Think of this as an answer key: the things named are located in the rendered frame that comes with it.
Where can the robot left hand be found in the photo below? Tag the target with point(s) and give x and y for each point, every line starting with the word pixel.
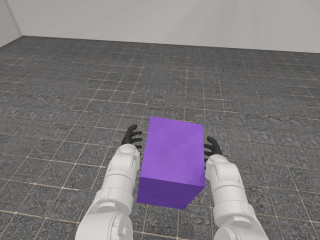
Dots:
pixel 129 134

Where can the left robot upper arm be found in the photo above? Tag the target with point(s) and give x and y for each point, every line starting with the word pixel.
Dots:
pixel 114 225

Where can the robot right hand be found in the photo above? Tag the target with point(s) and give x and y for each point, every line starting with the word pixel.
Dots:
pixel 215 148

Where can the robot right forearm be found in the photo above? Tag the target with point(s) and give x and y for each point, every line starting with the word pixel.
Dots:
pixel 231 206

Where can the carton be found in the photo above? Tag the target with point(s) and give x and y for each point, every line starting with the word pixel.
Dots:
pixel 173 167

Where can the robot left forearm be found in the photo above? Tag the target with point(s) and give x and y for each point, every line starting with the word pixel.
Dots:
pixel 118 184

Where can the right robot upper arm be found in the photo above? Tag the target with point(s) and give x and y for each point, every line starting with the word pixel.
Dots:
pixel 231 232

